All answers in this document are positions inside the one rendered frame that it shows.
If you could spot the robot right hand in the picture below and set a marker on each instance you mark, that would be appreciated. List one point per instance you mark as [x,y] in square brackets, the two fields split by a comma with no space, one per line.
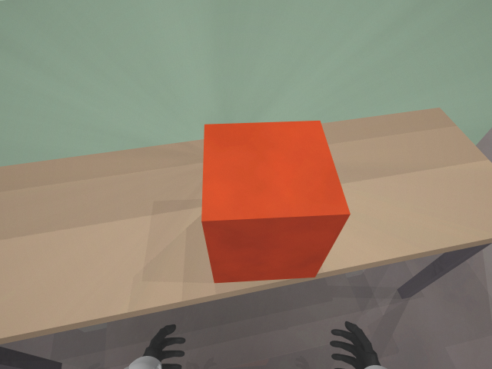
[362,348]

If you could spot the table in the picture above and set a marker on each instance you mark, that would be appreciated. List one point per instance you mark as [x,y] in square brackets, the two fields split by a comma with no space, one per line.
[97,238]

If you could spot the carton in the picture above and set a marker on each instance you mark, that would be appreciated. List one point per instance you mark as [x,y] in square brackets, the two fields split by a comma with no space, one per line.
[272,202]

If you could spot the robot left hand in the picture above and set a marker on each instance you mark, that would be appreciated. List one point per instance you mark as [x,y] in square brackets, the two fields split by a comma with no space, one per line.
[159,342]

